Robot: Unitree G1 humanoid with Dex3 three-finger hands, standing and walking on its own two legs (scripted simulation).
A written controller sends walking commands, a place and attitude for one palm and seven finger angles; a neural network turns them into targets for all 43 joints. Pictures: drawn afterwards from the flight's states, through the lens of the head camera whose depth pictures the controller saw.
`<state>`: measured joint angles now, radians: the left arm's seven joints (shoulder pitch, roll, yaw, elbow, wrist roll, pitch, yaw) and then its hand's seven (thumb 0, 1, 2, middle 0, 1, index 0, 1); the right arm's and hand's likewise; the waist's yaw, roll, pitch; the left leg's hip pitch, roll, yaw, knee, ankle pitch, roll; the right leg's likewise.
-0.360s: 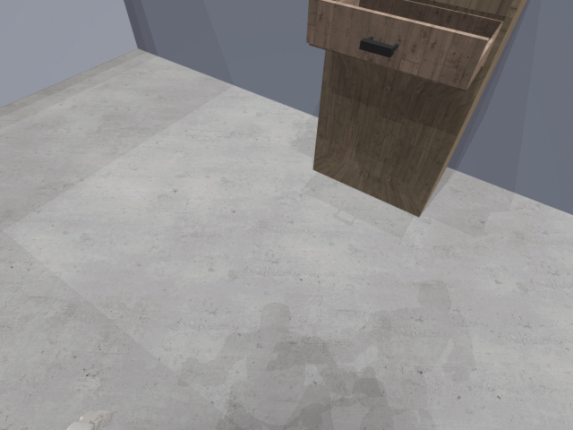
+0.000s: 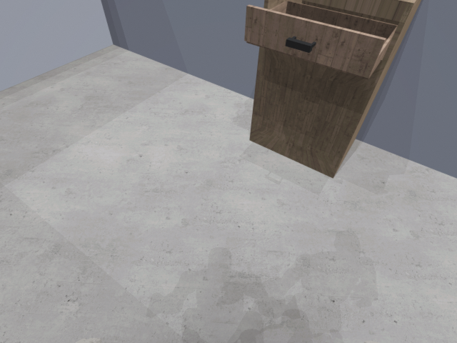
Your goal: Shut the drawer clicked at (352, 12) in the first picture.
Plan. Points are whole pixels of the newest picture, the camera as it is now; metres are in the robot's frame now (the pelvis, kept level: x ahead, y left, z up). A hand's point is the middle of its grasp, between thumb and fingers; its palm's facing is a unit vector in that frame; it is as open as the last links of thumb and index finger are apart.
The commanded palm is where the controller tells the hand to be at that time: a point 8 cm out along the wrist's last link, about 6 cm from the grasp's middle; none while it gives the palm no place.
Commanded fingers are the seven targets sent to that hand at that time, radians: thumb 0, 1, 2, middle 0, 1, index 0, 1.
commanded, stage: stand and wait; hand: left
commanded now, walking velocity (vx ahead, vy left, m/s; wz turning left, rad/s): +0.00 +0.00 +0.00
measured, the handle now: (301, 43) +1.14 -0.22 +0.04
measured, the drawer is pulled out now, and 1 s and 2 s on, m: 0.20 0.20 0.20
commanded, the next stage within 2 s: look at it before walking up in 0.62 s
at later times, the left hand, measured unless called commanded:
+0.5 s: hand out of the picture +0.06 +0.24 -0.15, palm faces -0.04 -0.94 -0.34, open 7.4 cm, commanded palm none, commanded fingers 0.00 0.90 0.90 -0.20 -0.30 -0.20 -0.30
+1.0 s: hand out of the picture +0.06 +0.23 -0.15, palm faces -0.04 -0.94 -0.33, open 7.4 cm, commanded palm none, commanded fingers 0.00 0.90 0.90 -0.20 -0.30 -0.20 -0.30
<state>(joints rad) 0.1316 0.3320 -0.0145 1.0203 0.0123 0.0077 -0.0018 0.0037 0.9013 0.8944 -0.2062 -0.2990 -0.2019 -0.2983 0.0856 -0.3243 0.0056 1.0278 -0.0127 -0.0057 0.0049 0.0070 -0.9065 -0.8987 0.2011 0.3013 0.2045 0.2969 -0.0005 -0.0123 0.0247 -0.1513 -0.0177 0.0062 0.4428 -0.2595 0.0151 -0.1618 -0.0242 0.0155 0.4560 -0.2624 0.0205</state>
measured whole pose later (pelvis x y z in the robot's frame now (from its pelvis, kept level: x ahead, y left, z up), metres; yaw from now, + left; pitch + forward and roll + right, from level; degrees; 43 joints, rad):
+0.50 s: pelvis -0.02 -0.01 +0.00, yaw +0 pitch -2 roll +0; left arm 0.14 0.35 -0.01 1.08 0.01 0.00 0.00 0.00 0.90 0.89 -0.21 -0.30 -0.20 -0.30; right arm 0.13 -0.34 0.01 1.11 -0.01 0.00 0.01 0.01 -0.91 -0.90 0.20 0.30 0.20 0.30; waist -0.01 0.00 0.03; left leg -0.14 0.00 0.00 0.39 -0.21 0.00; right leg -0.16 -0.01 0.01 0.41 -0.21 0.00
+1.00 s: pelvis -0.01 -0.02 +0.00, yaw +0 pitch -2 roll +0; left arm 0.13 0.34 -0.01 1.08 0.01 0.00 -0.01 0.00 0.90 0.89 -0.21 -0.30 -0.20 -0.30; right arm 0.12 -0.34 0.01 1.11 -0.01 -0.01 0.01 0.01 -0.91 -0.90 0.20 0.30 0.20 0.30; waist -0.01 0.00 0.04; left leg -0.14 0.01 -0.01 0.37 -0.20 -0.01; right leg -0.16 0.00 0.00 0.39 -0.21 0.00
